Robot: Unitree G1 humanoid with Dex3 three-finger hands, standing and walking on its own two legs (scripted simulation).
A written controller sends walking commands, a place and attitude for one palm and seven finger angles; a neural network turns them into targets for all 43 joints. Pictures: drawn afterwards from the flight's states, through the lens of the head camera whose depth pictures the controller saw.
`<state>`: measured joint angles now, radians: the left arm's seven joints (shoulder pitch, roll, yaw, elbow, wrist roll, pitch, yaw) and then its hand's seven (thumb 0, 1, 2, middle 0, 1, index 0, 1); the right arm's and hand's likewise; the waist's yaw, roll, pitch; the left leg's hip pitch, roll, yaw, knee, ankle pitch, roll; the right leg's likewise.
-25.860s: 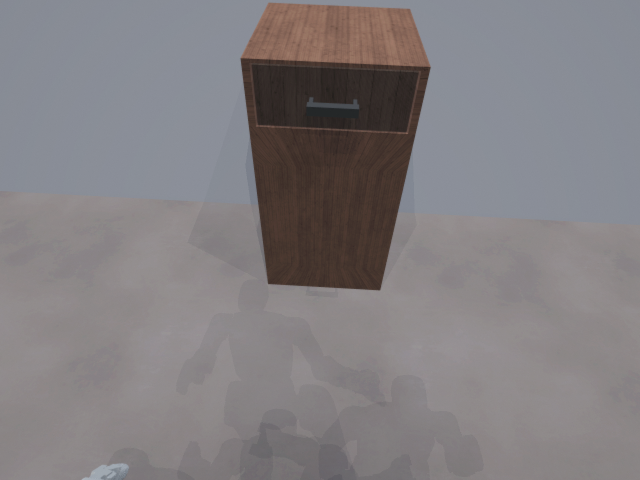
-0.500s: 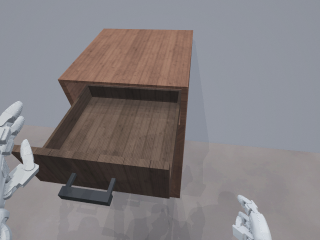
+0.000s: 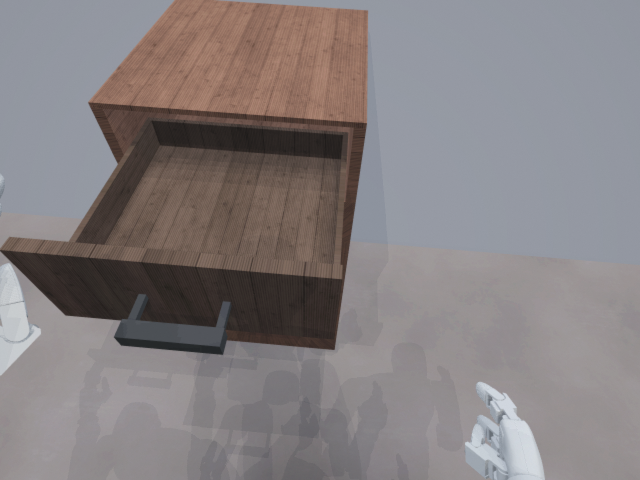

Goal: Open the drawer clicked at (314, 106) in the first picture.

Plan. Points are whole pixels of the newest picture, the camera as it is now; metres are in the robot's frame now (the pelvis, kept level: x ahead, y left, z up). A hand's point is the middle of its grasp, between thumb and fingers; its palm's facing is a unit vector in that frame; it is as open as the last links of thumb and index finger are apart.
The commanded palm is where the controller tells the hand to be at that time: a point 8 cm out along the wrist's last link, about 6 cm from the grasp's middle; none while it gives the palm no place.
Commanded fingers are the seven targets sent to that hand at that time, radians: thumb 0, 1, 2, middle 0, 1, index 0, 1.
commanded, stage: step back with the hand held close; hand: left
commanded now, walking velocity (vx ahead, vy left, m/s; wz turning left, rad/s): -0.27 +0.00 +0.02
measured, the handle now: (178, 321) +0.30 +0.20 +0.02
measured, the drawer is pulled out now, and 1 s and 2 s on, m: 0.29 0.29 0.29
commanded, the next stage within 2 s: stop stepping back and stand still in 0.60 s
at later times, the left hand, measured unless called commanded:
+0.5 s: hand (13, 436) +0.12 +0.21 +0.20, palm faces +0.40 -0.82 -0.42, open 7.4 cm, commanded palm +0.05 +0.27 +0.21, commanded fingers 0.00 0.90 0.90 -0.20 -0.30 -0.20 -0.30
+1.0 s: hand out of the picture +0.03 +0.17 +0.21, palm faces +0.34 -0.80 -0.49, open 7.4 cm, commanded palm -0.04 +0.22 +0.21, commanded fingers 0.00 0.90 0.90 -0.20 -0.30 -0.20 -0.30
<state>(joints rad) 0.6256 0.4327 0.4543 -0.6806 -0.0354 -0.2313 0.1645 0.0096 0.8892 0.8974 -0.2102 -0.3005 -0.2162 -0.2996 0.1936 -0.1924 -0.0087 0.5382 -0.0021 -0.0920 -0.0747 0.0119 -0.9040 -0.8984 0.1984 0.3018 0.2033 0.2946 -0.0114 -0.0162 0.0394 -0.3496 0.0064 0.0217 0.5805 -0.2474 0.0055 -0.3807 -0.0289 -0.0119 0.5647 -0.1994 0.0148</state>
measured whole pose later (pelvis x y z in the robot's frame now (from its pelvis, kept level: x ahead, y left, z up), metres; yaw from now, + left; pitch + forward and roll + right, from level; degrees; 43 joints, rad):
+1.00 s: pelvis -0.18 -0.05 +0.01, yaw -2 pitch +0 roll +2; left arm 0.62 0.42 0.45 -0.63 -0.04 -0.24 0.15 0.01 0.89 0.90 -0.21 -0.30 -0.22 -0.30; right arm 0.21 -0.20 0.00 0.63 0.02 -0.09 -0.05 0.01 -0.90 -0.90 0.20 0.30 0.21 0.30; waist -0.06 -0.04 0.00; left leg -0.36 0.00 0.04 0.78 -0.38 0.00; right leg -0.29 -0.04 -0.04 0.50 -0.23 -0.02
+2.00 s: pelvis -0.21 -0.04 +0.01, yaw -1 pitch -2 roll +0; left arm 0.34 0.22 0.02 1.02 0.01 0.04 0.02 -0.01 0.96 0.90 -0.20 -0.30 -0.20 -0.30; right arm 0.32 -0.17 0.00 1.03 -0.01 0.03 -0.02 0.01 -0.91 -0.90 0.20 0.30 0.20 0.29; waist 0.00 0.01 0.08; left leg -0.20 0.02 0.01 0.47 -0.24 0.00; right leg -0.23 -0.01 -0.05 0.43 -0.17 -0.01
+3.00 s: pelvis -0.21 -0.06 +0.01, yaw -2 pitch -2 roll +0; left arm 0.25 0.17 0.03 1.13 0.01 0.01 0.03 0.00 0.91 0.90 -0.20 -0.30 -0.20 -0.30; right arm 0.31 -0.15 -0.02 1.11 -0.01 0.01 -0.04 0.00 -0.91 -0.90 0.20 0.30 0.20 0.29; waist -0.01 0.01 0.08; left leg -0.16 0.04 0.03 0.41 -0.21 -0.02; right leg -0.21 0.01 -0.04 0.39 -0.15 -0.03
